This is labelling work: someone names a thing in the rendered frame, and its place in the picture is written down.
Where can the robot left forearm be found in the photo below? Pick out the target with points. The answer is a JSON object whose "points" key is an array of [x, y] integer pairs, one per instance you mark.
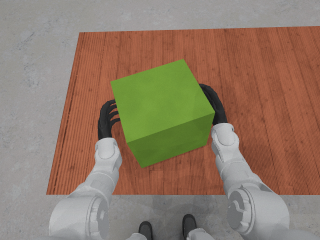
{"points": [[104, 176]]}

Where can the carton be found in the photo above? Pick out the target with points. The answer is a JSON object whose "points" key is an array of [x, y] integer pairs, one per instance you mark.
{"points": [[163, 112]]}

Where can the robot left upper arm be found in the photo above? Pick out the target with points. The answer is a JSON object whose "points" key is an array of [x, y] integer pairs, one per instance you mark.
{"points": [[79, 218]]}

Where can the robot right forearm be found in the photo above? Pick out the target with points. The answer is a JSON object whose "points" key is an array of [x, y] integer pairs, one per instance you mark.
{"points": [[231, 165]]}

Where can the robot left hand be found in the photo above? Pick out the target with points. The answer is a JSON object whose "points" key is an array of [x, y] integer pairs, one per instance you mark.
{"points": [[104, 126]]}

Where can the left robot foot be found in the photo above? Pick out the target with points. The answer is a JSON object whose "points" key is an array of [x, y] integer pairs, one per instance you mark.
{"points": [[145, 229]]}

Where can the robot right hand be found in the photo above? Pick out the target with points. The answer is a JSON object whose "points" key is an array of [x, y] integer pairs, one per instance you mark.
{"points": [[211, 95]]}

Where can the robot right upper arm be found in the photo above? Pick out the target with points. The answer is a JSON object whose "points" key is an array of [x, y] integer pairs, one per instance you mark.
{"points": [[262, 215]]}

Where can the right robot shin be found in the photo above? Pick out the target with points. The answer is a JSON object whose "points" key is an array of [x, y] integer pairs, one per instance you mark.
{"points": [[195, 230]]}

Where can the pedestal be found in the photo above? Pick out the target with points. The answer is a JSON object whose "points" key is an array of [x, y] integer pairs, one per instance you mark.
{"points": [[267, 79]]}

